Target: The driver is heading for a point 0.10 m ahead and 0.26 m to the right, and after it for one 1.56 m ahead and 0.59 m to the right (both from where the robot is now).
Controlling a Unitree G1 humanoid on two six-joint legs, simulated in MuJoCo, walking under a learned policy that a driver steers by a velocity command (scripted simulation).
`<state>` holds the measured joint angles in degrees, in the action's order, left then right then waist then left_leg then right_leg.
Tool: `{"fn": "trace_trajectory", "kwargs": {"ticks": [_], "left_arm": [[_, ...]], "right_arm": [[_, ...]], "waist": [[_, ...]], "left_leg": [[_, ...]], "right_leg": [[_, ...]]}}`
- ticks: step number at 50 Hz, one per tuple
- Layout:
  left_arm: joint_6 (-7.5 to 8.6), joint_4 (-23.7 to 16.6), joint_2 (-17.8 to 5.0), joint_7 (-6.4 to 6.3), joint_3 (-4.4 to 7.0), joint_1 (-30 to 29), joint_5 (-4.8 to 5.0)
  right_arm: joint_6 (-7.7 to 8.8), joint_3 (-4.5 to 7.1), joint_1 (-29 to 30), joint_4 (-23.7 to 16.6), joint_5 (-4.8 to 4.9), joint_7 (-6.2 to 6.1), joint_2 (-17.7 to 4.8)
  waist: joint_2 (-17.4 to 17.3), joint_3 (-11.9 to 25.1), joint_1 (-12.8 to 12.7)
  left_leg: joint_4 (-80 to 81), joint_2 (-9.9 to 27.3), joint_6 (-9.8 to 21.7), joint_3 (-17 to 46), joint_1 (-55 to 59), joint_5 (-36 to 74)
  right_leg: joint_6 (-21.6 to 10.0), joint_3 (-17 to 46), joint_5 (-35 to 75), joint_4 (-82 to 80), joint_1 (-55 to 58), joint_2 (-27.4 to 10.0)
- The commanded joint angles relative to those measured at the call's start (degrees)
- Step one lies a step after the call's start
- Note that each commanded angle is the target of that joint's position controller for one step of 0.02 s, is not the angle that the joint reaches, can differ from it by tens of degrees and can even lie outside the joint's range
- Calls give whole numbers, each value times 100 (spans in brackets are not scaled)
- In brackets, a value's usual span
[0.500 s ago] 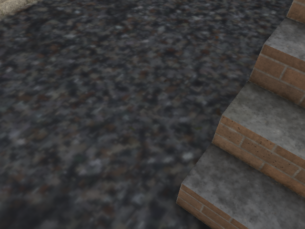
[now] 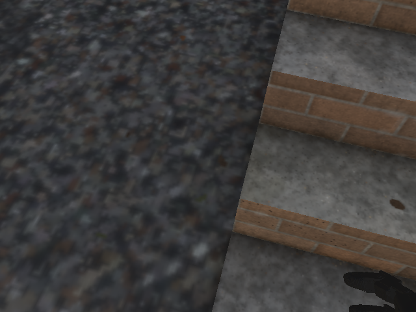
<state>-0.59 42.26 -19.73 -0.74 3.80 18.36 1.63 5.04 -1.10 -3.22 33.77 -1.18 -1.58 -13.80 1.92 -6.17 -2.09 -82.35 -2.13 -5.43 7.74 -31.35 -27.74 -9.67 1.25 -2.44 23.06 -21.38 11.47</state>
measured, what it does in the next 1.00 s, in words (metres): steps to the right, turning right: left foot, then right foot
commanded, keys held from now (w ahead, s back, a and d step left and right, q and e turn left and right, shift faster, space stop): w+e+shift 0.70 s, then w+shift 0.04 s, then w+q+shift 0.26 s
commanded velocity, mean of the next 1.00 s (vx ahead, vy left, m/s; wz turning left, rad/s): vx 0.18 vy -0.21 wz -0.73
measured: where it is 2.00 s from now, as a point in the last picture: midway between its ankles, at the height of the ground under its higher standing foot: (170, 277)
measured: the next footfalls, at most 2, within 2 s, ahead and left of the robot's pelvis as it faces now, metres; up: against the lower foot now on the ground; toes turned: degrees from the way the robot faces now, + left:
left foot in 0.14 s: +0.19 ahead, +0.15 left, +0.00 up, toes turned -17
right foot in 0.54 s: +0.04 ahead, -0.24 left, +0.00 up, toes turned -33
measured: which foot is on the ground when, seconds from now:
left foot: up 0.00-0.12, down 0.14-0.54, up 0.56-1.00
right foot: down 0.00-0.12, up 0.14-0.52, down 0.54-1.00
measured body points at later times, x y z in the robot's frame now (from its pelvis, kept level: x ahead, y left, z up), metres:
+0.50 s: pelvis +0.07 -0.05 -0.01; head +0.08 -0.04 +0.44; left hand +0.37 +0.08 -0.08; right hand -0.10 -0.37 -0.09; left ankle +0.15 +0.17 -0.73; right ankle +0.01 -0.21 -0.69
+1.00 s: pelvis +0.08 -0.15 +0.00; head +0.07 -0.20 +0.45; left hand +0.32 -0.02 -0.09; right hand +0.01 -0.40 -0.14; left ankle +0.15 -0.01 -0.46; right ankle +0.01 -0.22 -0.73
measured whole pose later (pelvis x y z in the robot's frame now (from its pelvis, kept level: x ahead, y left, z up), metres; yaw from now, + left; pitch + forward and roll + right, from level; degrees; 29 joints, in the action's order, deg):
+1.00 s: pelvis +0.08 -0.15 +0.00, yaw -41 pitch +1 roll +1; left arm 0.6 40.5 -10.6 -6.1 1.0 15.3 -2.0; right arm -5.8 3.3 -12.7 41.7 -1.3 -2.4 -12.1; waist -4.6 -1.6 -1.0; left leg -112.4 -10.3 -3.6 8.8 -48.2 -25.0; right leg -3.2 6.5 -18.0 33.6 -16.1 4.8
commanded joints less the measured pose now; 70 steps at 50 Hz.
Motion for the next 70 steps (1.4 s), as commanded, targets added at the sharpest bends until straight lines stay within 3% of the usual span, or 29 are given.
{"fn": "trace_trajectory", "kwargs": {"ticks": [1, 3, 5, 6, 7, 8, 11, 13, 21, 25, 26, 27, 28, 29, 30, 31, 32, 33, 38, 39, 41, 47, 48, 49, 50, 59, 65, 67, 70], "left_arm": [[-21, -999, -833, 3, 233, -1166, -78], [16, -937, -656, 217, 187, -888, -154], [17, -1107, -384, 467, 75, -1265, 14], [14, -1113, 210, 568, -64, -875, 46], [-71, -1488, 58, 523, 53, -1193, -661], [-211, -1579, -330, 640, 124, -630, -708], [-521, -1275, -523, 616, 204, -396, -754], [-588, -1241, -462, 680, 195, -813, -527], [-627, -1234, -55, 862, -2, -1725, -299], [-679, -1221, 152, 522, -79, -803, -87], [-643, -1063, 84, 478, -20, -383, -193], [-484, -668, -89, 480, 67, 38, -334], [-327, -559, -600, 670, 65, 48, -401], [-221, -611, -1825, 737, 387, 580, -299], [-188, -612, -1425, 722, 282, 259, -315], [-56, -257, -1098, 250, 140, -6, -369], [14, -388, -892, 46, 130, -287, -573], [35, -479, -882, -56, 152, -451, -502], [32, -484, -229, -185, 54, -576, -286], [94, -902, 109, -369, -114, -1040, -109], [98, -310, 99, -422, -68, -56, -345], [146, -165, -201, -580, 70, 621, -434], [114, -473, 300, -637, -103, 168, -91], [126, -287, -204, -598, 19, 443, -407], [155, -271, -233, -568, 45, 560, -444], [462, -198, -554, -424, 178, 328, -440], [763, 440, -464, -195, 170, 1302, -477], [665, 713, -352, -177, 96, 1312, -395], [529, 320, -784, -90, 136, -209, -351]], "right_arm": [[-160, 340, -1057, -182, 141, -192, -825], [-226, 414, -1573, 99, 368, -471, -655], [-233, 586, -2390, 441, 374, -547, -841], [-238, 651, -2239, 443, 230, -555, -1023], [-465, 662, -2426, 423, -120, -675, -1593], [-562, 801, -2041, 368, -228, -740, -1920], [-602, 761, -865, 398, 16, -524, -1292], [-564, 810, -1270, 685, -2, -391, -1382], [-450, 1137, -1541, 1161, -223, -444, -2024], [-663, 1193, -918, 1074, -291, -313, -2043], [-736, 1153, -1041, 1150, -167, -310, -1880], [-817, 1070, -1303, 1223, -93, -272, -1587], [-826, 801, -1168, 965, -114, -220, -884], [-887, 698, -452, 379, -31, -296, -785], [-898, 772, -328, 445, -9, -300, -1149], [-650, 635, -209, 180, -329, -73, -806], [-577, 675, -1141, 806, -230, -44, -841], [-606, 638, -1509, 959, -258, -7, -703], [-713, 408, -954, 303, -284, -29, -343], [-654, 491, -887, 128, 30, -193, -765], [-828, 410, -864, 317, -290, -144, -265], [-1013, 519, -278, 288, -34, -70, -42], [-891, 520, -262, -71, 431, -189, -361], [-967, 502, -109, 81, -84, -97, -129], [-1015, 481, 70, -3, -136, -48, -37], [-1121, 530, 344, -930, -67, 84, -93], [-937, 405, 2280, -1730, -193, -34, 162], [-908, 184, 2575, -2119, -192, 22, 544], [-953, 126, 1419, -1941, 127, 177, 235]], "waist": [[-674, 798, 893], [-208, 1489, 661], [121, 1926, 1021], [-383, 1956, 710], [-963, 1994, 658], [-1223, 2143, 344], [-310, 873, -275], [-293, 709, -63], [-1573, 511, 74], [-2451, 830, -233], [-1971, 1056, -410], [-598, 1280, -552], [1217, 692, -316], [2966, 857, -947], [2416, 437, -834], [1383, 191, -3], [-128, -7, 314], [-280, 440, 403], [0, 1161, 406], [71, 1520, 418], [62, 1157, 148], [681, 750, -368], [804, 819, -168], [96, 696, -236], [37, 611, -290], [387, 552, 18], [418, 480, -843], [596, 227, -571], [106, 548, 269]], "left_leg": [[2890, -252, 18, -727, 965, 339], [4175, -591, -138, -891, 2389, 1162], [6004, -193, 92, -268, 3447, 2957], [6184, 936, 622, 722, 4406, 3375], [6224, 3170, 1144, 2461, 3989, 3516], [6805, 3770, 2154, 3830, 3225, 4145], [6325, 2300, 1441, 1287, 2185, 2731], [6017, 1722, 1084, 153, 2045, 3602], [6172, 2332, 927, -614, 1761, 2849], [5642, 2441, 972, -1395, 1528, 4260], [4650, 2320, 988, -1607, 1526, 4209], [2743, 1634, 895, -1959, 990, 2665], [1074, 934, 624, -1847, -975, -796], [2, 141, 373, -1305, -2002, -1723], [-733, 276, 378, -977, -2057, -1270], [-956, 630, 362, -497, -2018, -8], [-1302, 527, 347, -418, -2039, 824], [-1625, 537, 325, -343, -1746, 1117], [-2573, 14, 343, -416, -2008, 1575], [-2474, -58, 109, -77, -1618, 1405], [-2271, -44, 207, -364, -1989, 1526], [-3541, -903, 328, 77, -3157, 222], [-3710, -895, -51, 639, -3115, -195], [-3450, -798, 158, 33, -3505, 19], [-3576, -788, 148, -139, -3590, -40], [-3738, -58, 345, -215, -3775, -542], [-4544, 448, 795, -87, -6301, -2400], [-3603, 773, 861, -275, -6098, -2510], [117, 811, 633, -1454, -2430, -365]], "right_leg": [[-924, 1253, 3132, -854, -492, -984], [-528, 1334, 3029, -514, -639, -866], [-77, 1384, 89, 393, -588, -551], [371, 995, -2343, 1789, -1449, 88], [871, 420, -3633, 3740, -1903, 112], [1104, 512, -3453, 5422, -2005, -109], [1178, 703, -2096, 8253, -2524, -666], [1267, 587, -1522, 7793, -2294, -670], [1349, 414, -1633, 4512, -1241, -1501], [1153, -837, -2177, 1908, 891, -1476], [1001, -931, -2004, 1081, 1384, -1273], [730, -622, -2012, 381, 2070, -624], [364, 923, -1046, 363, 2038, -1320], [-600, 3234, -913, -1223, 1711, -2264], [-1032, 3276, -1392, -1216, 1395, -2354], [-426, 3350, -1029, -812, 788, -2351], [-3, 3507, 1189, -136, 807, -2764], [45, 3125, 2264, 296, 788, -2581], [-168, 2379, 1692, 651, 480, -2133], [-219, 2542, 2559, 541, 825, -2413], [-30, 2094, 2141, 510, 981, -2207], [-463, 2097, 2568, 485, 2278, -2567], [-501, 2051, 2447, 508, 2517, -2522], [-457, 1795, 1909, 428, 2381, -2553], [-479, 1786, 1929, 376, 2438, -2519], [-315, 1185, 1069, -392, 2519, -3088], [-136, 704, 760, -880, 4379, -3995], [172, 98, 929, -1171, 3689, -3627], [382, -1384, 1081, -1609, 1379, -2672]]}}
Keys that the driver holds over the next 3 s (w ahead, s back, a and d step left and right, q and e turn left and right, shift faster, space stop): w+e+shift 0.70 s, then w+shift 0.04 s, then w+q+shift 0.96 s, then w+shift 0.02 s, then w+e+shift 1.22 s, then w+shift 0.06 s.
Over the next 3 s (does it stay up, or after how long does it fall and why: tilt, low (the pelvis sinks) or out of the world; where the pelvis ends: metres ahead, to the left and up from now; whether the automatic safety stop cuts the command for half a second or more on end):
stays up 0.34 0.32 0.01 its command is cut before an obstacle from the start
